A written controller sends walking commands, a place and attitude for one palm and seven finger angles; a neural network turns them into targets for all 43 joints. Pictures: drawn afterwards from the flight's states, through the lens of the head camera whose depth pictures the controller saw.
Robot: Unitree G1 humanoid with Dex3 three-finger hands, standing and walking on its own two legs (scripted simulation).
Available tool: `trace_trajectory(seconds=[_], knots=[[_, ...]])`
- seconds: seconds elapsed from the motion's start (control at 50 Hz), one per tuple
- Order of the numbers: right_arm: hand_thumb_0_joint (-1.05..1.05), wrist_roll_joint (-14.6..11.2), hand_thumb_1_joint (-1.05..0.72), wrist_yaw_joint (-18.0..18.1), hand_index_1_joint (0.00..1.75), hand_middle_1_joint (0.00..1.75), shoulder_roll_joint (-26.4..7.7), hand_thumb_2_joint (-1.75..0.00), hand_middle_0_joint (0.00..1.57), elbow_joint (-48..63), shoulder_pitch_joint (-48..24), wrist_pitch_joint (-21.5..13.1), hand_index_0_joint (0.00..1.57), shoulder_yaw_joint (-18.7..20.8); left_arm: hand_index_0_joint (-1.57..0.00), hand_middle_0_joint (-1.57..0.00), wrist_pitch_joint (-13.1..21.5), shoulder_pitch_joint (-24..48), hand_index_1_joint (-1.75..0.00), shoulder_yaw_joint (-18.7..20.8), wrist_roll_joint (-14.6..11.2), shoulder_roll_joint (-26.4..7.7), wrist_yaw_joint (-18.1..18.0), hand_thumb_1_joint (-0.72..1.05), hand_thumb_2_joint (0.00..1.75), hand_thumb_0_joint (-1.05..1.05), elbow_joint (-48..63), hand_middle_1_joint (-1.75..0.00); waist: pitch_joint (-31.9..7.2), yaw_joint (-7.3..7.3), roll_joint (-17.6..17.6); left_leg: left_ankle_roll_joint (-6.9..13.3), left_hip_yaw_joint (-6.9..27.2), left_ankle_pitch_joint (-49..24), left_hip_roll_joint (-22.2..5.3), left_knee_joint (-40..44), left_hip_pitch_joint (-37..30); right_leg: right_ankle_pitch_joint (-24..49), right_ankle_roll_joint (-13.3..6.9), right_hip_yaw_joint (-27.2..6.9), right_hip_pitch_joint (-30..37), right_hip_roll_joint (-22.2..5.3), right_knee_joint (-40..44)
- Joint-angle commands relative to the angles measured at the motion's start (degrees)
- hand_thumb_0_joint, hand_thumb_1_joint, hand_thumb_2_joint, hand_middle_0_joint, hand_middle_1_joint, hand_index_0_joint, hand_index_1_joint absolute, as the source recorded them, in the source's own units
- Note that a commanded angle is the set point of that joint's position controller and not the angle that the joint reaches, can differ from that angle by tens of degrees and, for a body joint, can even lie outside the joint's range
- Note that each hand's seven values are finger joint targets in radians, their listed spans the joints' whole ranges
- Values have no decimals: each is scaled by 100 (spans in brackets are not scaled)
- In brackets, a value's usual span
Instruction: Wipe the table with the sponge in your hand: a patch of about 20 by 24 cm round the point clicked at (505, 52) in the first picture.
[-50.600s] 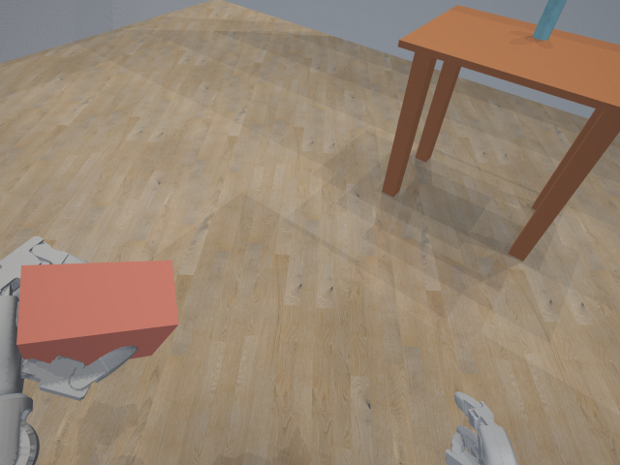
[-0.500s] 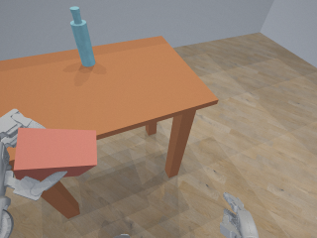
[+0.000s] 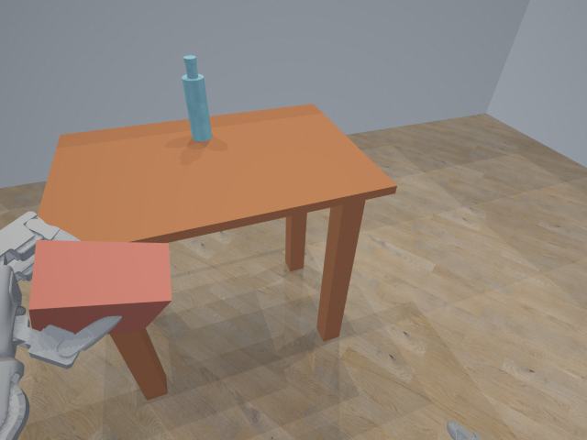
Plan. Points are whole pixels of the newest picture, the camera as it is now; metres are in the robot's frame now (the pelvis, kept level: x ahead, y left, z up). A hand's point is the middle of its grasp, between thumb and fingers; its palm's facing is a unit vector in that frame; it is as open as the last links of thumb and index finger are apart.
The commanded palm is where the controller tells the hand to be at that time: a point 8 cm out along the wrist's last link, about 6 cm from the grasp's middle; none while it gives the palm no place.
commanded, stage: stop stepping back and stand still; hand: left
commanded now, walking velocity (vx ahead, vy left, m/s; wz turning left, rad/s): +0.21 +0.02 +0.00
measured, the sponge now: (118, 292) +0.23 +0.21 +0.17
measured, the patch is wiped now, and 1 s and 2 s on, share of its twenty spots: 1.00 1.00 1.00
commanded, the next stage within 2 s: stand and wait in 0.50 s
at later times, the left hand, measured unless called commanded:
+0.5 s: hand (51, 331) +0.17 +0.24 +0.18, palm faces +0.42 -0.83 -0.36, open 9.9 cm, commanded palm +0.12 +0.26 +0.20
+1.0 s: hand (102, 315) +0.20 +0.21 +0.17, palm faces +0.37 -0.86 -0.36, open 9.9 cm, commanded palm +0.15 +0.26 +0.20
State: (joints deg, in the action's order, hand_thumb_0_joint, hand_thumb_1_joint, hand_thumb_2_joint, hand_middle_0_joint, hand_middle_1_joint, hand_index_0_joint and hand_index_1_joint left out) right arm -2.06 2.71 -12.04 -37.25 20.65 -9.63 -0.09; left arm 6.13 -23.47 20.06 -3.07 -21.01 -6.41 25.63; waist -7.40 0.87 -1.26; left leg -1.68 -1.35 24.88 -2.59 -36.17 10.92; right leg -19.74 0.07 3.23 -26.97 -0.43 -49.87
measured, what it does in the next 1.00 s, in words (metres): steps on the spot: right foot, then left foot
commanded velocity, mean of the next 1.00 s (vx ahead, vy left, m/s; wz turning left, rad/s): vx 0.07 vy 0.01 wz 0.00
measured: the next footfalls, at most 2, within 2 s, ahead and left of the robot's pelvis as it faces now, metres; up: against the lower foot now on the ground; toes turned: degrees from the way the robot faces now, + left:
right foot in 0.02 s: +0.08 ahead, -0.09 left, +0.00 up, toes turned -3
left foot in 0.26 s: +0.02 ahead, +0.10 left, +0.00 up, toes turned +1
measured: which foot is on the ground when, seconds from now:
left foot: down 0.00-0.02, up 0.04-0.24, down 0.26-1.00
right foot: up 0.00-0.00, down 0.02-0.26, up 0.28-0.50, down 0.52-1.00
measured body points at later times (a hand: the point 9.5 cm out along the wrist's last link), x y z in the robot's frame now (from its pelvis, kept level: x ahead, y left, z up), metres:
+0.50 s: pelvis -0.05 -0.01 +0.02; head -0.08 -0.01 +0.46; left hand +0.14 +0.28 +0.20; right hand +0.10 -0.24 -0.06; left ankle -0.04 +0.11 -0.72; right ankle -0.02 -0.14 -0.71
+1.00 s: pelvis -0.01 -0.02 +0.02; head -0.01 -0.02 +0.47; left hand +0.17 +0.25 +0.19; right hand +0.16 -0.26 -0.06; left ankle -0.02 +0.10 -0.72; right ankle -0.01 -0.13 -0.72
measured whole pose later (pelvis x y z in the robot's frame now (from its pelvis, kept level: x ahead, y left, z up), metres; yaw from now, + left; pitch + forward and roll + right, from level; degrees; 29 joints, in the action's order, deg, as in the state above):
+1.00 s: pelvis -0.01 -0.02 +0.02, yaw +0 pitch +0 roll -1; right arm -1.0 2.7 -12.0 -35.6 10.5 -4.8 -0.8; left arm 5.5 -29.1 17.5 -3.5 -19.1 -8.4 28.3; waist -0.7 1.2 0.8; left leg -0.5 0.1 17.4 -1.5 -31.3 14.6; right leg -15.4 -1.2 3.4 -13.9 0.8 -28.9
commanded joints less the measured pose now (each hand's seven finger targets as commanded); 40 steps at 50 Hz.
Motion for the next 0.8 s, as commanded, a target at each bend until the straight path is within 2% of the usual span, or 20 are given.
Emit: trace_trajectory(seconds=[0.0, 0.02, 0.06, 0.1, 0.16, 0.2, 0.22, 0.24, 0.32, 0.42, 0.46, 0.48, 0.52, 0.56, 0.62, 0.64, 0.66, 0.68, 0.74, 0.78], knots=[[0, -37, -90, 90, 30, 30, -854, -90, 20, 945, -1125, 30, 20, 276, -120, -120, 119, 698, -160, 381, -34, -912, 62, 10, 130, 0, 394, -160, 416, -16, -1287, 561, -402, 781, 250, -2430, 1927, 988, -268, -814, 1925, -707, 2990], [0, -59, -90, 117, 30, 30, -834, -90, 20, 1129, -1420, 101, 20, 324, -120, -120, 143, 570, -160, 547, -116, -1128, 76, 10, 130, 0, 614, -160, 283, -36, -2025, 465, 68, 805, 396, -3515, 2248, -878, -649, -2982, 1230, -1699, 3882], [0, -24, -90, -34, 30, 30, -878, -90, 20, 908, -1244, 120, 20, 349, -120, -120, 391, 628, -160, 620, -152, -1138, 192, 10, 130, 0, 1130, -160, 267, 46, -1218, 328, 524, -204, 63, -3895, 2138, -1207, -912, -3136, 659, -1694, 3968], [0, -26, -90, -101, 30, 30, -625, -90, 20, 907, -1336, 284, 20, 247, -120, -120, 456, 143, -160, 823, -193, -1238, 135, 10, 130, 0, 1719, -160, 49, 102, -211, 401, 369, -261, -183, -2886, 1375, -1459, -922, -2390, -13, -1645, 3714], [0, 36, -90, -2, 30, 30, -454, -90, 20, 983, -1442, 240, 20, 84, -120, -120, 367, -230, -160, 705, -142, -1171, -70, 10, 130, 0, 2227, -160, -45, 107, -469, 559, -146, 31, -66, -673, -1, -1968, -675, -1331, -743, -1274, 3441], [0, 111, -90, 157, 30, 30, -638, -90, 20, 1078, -1374, 118, 20, 52, -120, -120, 373, -208, -160, 688, -97, -1216, -188, 10, 130, 0, 2323, -160, -12, 135, 608, 665, 22, 513, -52, 1130, -207, -2007, -457, -727, -464, -682, 2114], [0, 173, -90, 172, 30, 30, -831, -90, 20, 1134, -1379, 58, 20, 72, -120, -120, 388, 0, -160, 642, -81, -1112, -242, 10, 130, 0, 2333, -160, 212, 108, 2116, 1038, 1805, 1866, -893, 2307, 109, -1613, -196, -182, -666, 121, 368], [0, 117, -90, 154, 30, 30, -781, -90, 20, 1130, -1445, -64, 20, 92, -120, -120, 416, 553, -160, 635, 39, -1157, -298, 10, 130, 0, 2392, -160, 558, 120, 2598, 1473, 2699, 2240, -1749, 2988, 595, -1183, -33, -90, -1116, 272, -1315], [0, -24, -90, 31, 30, 30, -619, -90, 20, 809, -1050, -172, 20, 145, -120, -120, 249, 461, -160, 571, 103, -1048, -298, 10, 130, 0, 920, -160, 615, 77, 850, 1324, 1759, 310, -1376, 2199, 213, -269, 18, -456, -1416, -281, -1521], [0, 5, -90, 73, 30, 30, -803, -90, 20, 1109, -1315, -10, 20, 116, -120, -120, 163, 179, -160, 136, -2, -579, -164, 10, 130, 0, 801, -160, 764, 10, 1298, 909, 983, 971, -975, 2143, 1219, -382, 12, 275, 795, 37, 1314], [0, 74, -90, 82, 30, 30, -817, -90, 20, 1159, -1460, 49, 20, 110, -120, -120, 175, 114, -160, 179, 29, -669, -177, 10, 130, 0, 944, -160, 553, -140, 824, 720, 630, 1052, -632, 1153, 1759, 119, -64, 333, 1993, 167, 2343], [0, 80, -90, 66, 30, 30, -778, -90, 20, 1137, -1421, 76, 20, 136, -120, -120, 190, 76, -160, 191, 72, -737, -163, 10, 130, 0, 1111, -160, 413, -100, 194, 601, 184, 574, -221, 7, 1891, 372, -285, -198, 2193, -234, 2661], [0, 29, -90, 26, 30, 30, -671, -90, 20, 1148, -1490, 147, 20, 212, -120, -120, 271, 469, -160, 375, -2, -1136, -146, 10, 130, 0, 1625, -160, 229, -67, -1386, 339, -5, 91, 171, -2343, 2364, 532, -1009, -2655, 2040, -1958, 3743], [0, 30, -90, -14, 30, 30, -671, -90, 20, 997, -1412, 67, 20, 239, -120, -120, 437, 630, -160, 675, -17, -1343, -208, 10, 130, 0, 2128, -160, -55, -31, -760, 319, 406, 49, -120, -2186, 1740, 99, -1090, -2238, 1503, -1974, 3670], [0, 78, -90, 77, 30, 30, -591, -90, 20, 1009, -1492, 204, 20, 192, -120, -120, 364, 165, -160, 765, -70, -1254, -309, 10, 130, 0, 2376, -160, 217, 151, 60, 422, 368, -615, -251, 177, 1, -300, -649, -1046, 227, -1354, 2608], [0, 110, -90, 130, 30, 30, -696, -90, 20, 1075, -1575, 219, 20, 198, -120, -120, 377, -40, -160, 723, -87, -1140, -356, 10, 130, 0, 2437, -160, 293, 103, 1111, 462, 694, -427, -279, 1158, 75, -308, -427, -566, 355, -710, 1836], [0, 129, -90, 146, 30, 30, -799, -90, 20, 1173, -1634, 211, 20, 192, -120, -120, 406, -67, -160, 707, -92, -1045, -418, 10, 130, 0, 2409, -160, 359, 2, 2316, 662, 1771, -55, -865, 1957, 146, -392, -128, -108, 199, -86, 990], [0, 114, -90, 145, 30, 30, -713, -90, 20, 1244, -1604, 196, 20, 191, -120, -120, 400, -58, -160, 667, -38, -1041, -460, 10, 130, 0, 2325, -160, 392, -23, 2615, 863, 2397, 62, -1302, 2386, 145, -847, 0, -99, -46, 92, 305], [0, 75, -90, 135, 30, 30, -648, -90, 20, 1028, -1369, 28, 20, 169, -120, -120, 327, -101, -160, 751, -23, -1002, -458, 10, 130, 0, 1527, -160, 218, -38, 1267, 793, 1406, -1768, -899, 1544, 155, -366, 81, -161, 632, -19, 1354], [0, 40, -90, 106, 30, 30, -674, -90, 20, 1004, -1460, 30, 20, 156, -120, -120, 288, -129, -160, 557, -4, -828, -367, 10, 130, 0, 1151, -160, 92, -64, 462, 555, 797, -2750, -596, 741, 239, 1314, 41, -228, 1488, -71, 2607]])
